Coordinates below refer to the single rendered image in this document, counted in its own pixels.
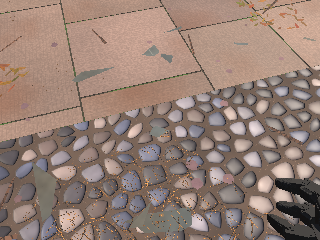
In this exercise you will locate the robot right hand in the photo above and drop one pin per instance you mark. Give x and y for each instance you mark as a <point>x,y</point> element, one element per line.
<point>309,215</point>

